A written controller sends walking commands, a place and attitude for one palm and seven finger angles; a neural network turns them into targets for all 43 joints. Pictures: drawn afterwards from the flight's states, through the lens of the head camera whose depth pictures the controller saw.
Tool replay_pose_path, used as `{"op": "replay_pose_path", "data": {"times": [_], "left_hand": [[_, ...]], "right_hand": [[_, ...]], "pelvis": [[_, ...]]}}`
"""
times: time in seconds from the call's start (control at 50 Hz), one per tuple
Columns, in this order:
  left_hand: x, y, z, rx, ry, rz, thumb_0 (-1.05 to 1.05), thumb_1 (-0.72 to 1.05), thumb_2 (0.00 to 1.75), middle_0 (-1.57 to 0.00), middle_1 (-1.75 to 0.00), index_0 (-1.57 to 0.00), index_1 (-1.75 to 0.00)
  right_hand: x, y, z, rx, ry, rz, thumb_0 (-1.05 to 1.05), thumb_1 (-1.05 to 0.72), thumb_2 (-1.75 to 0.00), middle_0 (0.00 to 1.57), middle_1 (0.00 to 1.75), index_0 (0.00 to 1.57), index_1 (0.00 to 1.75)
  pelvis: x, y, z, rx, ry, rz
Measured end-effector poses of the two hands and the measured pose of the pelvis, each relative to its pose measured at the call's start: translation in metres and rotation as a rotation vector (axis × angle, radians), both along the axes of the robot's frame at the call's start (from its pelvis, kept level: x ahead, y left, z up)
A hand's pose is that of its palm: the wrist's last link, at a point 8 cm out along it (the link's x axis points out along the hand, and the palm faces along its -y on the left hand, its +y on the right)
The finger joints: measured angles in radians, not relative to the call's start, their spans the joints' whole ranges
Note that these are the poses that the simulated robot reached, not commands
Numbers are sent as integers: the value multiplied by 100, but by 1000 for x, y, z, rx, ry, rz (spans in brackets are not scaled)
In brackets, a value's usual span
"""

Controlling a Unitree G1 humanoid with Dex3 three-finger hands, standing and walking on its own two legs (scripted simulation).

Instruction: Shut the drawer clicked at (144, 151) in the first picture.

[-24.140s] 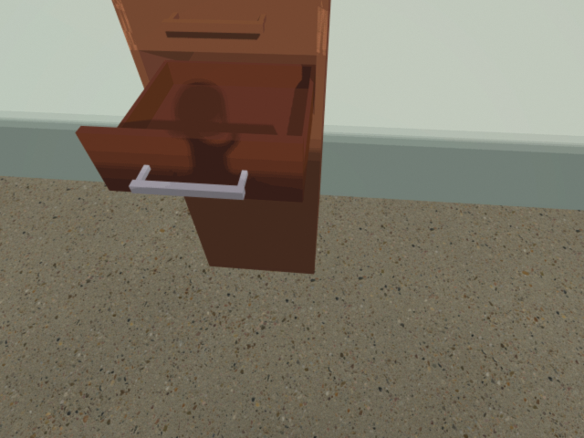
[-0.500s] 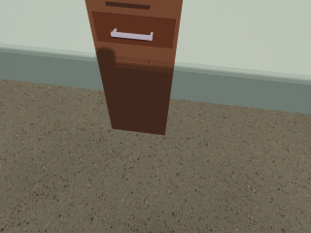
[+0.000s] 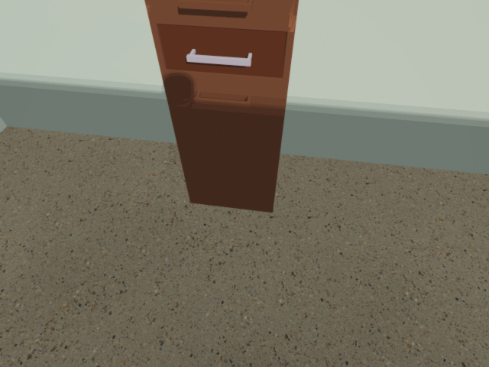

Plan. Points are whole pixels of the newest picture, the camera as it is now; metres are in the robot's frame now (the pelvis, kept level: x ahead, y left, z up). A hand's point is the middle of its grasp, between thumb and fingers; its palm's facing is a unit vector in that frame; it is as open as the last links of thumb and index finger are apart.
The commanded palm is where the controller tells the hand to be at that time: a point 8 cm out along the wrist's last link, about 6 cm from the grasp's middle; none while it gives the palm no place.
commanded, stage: let the arm hang, fingers relaxed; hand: left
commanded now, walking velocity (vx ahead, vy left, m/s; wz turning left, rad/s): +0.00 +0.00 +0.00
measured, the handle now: (220, 57) +0.95 +0.14 +0.05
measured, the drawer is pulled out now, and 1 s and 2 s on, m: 0.00 0.00 0.00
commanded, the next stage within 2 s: look to check the result in 0.34 s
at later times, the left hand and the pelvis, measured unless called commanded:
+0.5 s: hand out of the picture -0.01 +0.16 -0.18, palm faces +0.04 -0.98 -0.19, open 7.4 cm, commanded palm none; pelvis +0.00 -0.01 +0.00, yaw +0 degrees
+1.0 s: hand out of the picture +0.01 +0.15 -0.17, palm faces +0.03 -0.98 -0.20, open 7.4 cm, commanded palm none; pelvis +0.01 -0.02 +0.00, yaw +0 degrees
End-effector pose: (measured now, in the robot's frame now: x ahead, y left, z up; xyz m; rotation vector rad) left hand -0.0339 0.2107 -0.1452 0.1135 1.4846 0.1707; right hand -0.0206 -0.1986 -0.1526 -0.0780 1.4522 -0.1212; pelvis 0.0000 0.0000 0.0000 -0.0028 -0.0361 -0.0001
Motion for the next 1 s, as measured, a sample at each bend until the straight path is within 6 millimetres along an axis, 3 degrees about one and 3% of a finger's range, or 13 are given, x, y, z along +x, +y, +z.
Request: {"op": "replay_pose_path", "data": {"times": [0.16, 0.42, 0.66, 1.0], "left_hand": [[23, -6, -2, -7, -57, -18, 1, 91, 90, -21, -32, -21, -32], [19, -3, -1, 10, -42, -12, 0, 91, 90, -20, -30, -20, -30], [18, -8, 1, 11, -25, -12, 0, 90, 90, -20, -30, -20, -30], [42, -10, 2, 19, -66, -23, 0, 90, 90, -20, -30, -20, -30]], "right_hand": [[-11, 2, 0, 3, 8, -30, 0, -91, -90, 20, 30, 20, 30], [-19, -7, 1, -9, 37, -41, 0, -91, -90, 20, 30, 20, 30], [-6, -16, 1, -18, 20, -33, 0, -91, -90, 20, 30, 20, 30], [17, -30, 2, -31, -9, -16, 0, -91, -90, 20, 30, 20, 30]], "pelvis": [[1, -2, 0, 3, 0, -5], [2, -6, 0, 2, -1, -5], [5, -11, 0, 3, 2, -9], [12, -18, 1, 4, 2, -5]]}}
